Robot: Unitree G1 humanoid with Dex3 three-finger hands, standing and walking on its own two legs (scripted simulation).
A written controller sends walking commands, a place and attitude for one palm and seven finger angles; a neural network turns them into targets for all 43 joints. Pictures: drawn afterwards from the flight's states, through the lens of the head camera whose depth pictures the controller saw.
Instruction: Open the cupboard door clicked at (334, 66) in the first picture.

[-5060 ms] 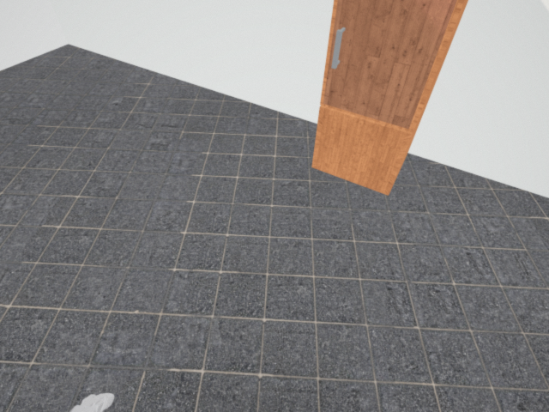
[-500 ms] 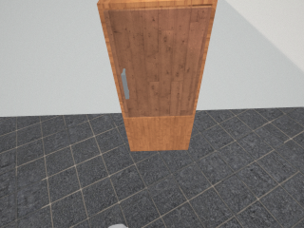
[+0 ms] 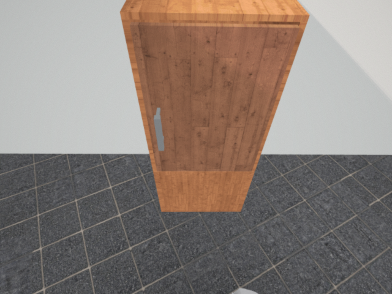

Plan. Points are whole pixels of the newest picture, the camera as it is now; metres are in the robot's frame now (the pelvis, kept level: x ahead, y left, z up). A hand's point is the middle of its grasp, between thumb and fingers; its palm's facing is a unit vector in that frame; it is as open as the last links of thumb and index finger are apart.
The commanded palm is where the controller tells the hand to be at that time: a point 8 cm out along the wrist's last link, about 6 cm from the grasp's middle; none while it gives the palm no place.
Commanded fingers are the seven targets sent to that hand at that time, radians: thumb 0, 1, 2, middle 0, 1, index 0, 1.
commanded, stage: take the last steps up to it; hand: left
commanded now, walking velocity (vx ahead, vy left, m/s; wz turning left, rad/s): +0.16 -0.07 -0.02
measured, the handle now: (159, 129) +0.60 +0.16 -0.08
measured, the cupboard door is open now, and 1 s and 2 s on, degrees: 0 0 0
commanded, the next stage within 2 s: come to a stop and stand still in 0.06 s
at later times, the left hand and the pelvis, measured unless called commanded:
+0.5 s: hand out of the picture +0.14 +0.13 -0.16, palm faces +0.09 -0.96 -0.27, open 7.3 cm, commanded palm none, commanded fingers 0.00 0.90 0.90 -0.20 -0.30 -0.20 -0.30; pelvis +0.10 -0.06 +0.00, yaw +1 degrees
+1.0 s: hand out of the picture +0.09 +0.20 -0.18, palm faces +0.05 -0.98 -0.19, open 7.4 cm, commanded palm none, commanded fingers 0.00 0.90 0.90 -0.20 -0.30 -0.20 -0.30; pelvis +0.07 +0.00 +0.00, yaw +0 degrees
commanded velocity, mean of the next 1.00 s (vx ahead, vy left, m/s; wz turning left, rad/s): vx -0.06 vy -0.01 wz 0.00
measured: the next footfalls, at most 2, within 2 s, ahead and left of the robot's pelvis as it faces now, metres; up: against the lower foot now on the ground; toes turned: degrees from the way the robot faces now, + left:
right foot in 0.16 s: +0.15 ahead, -0.14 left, +0.00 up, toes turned -8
left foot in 0.72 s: +0.12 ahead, +0.11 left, +0.00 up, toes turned +6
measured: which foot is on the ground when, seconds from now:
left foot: down 0.00-0.16, up 0.18-0.70, down 0.72-1.00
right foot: up 0.00-0.14, down 0.16-0.72, up 0.74-1.00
